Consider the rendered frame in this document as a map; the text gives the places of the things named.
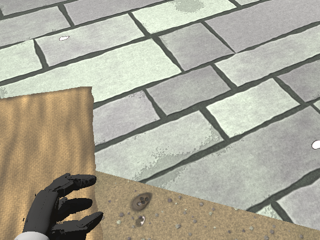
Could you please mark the left robot hand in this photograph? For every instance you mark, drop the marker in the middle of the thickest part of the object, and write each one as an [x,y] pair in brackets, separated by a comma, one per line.
[47,209]

